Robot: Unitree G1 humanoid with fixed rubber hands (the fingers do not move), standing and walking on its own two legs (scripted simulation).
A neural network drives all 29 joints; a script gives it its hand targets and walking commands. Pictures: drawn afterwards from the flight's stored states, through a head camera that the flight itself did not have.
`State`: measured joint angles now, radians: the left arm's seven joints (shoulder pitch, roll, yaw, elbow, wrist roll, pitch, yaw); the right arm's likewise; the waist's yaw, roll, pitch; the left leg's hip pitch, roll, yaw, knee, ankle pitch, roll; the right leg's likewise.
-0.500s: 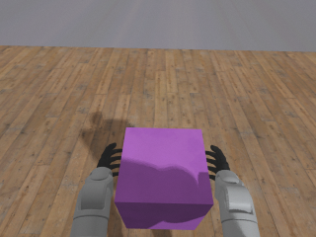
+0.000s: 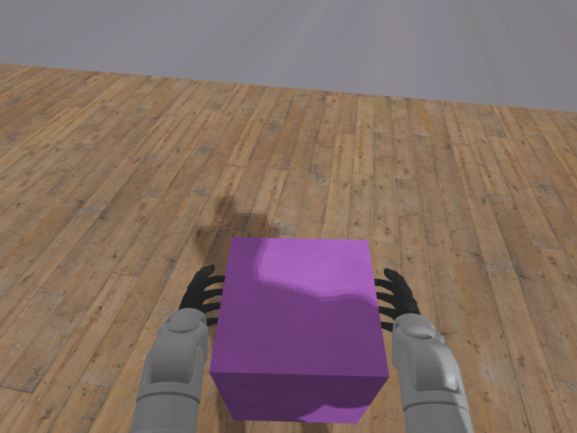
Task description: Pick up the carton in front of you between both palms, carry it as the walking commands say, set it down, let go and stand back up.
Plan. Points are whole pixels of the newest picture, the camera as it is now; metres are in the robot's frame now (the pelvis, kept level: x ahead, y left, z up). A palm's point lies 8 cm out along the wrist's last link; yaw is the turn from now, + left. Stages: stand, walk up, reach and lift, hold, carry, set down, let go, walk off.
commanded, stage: hold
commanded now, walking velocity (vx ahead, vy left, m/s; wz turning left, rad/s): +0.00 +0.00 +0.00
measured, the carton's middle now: (297, 334) +0.30 +0.00 -0.06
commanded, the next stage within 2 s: set down in 0.32 s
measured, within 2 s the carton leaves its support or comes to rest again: neither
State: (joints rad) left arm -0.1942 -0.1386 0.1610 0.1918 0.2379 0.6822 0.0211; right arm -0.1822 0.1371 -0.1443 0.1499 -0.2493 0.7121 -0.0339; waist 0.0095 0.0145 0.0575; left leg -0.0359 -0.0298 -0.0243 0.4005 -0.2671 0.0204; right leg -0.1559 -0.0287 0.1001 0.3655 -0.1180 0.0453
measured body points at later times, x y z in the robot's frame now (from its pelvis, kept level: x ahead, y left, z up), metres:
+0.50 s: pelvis -0.01 -0.06 +0.00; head -0.04 -0.08 +0.45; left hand +0.29 +0.11 +0.03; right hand +0.31 -0.19 +0.03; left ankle -0.02 +0.10 -0.74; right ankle +0.06 -0.16 -0.74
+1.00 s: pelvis -0.04 -0.02 -0.07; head +0.19 -0.03 +0.31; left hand +0.38 +0.12 -0.17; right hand +0.36 -0.18 -0.17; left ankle -0.02 +0.10 -0.74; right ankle +0.06 -0.16 -0.74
